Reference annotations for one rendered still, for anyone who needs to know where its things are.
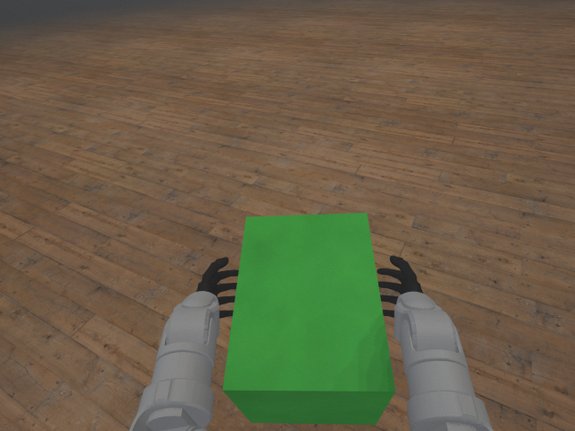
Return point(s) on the right robot hand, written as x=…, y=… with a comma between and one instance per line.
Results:
x=407, y=278

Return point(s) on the right robot forearm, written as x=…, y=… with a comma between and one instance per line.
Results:
x=441, y=391

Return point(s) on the carton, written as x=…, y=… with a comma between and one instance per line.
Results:
x=308, y=343

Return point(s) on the left robot hand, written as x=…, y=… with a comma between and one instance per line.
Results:
x=210, y=279

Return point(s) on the left robot forearm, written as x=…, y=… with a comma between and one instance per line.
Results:
x=179, y=394

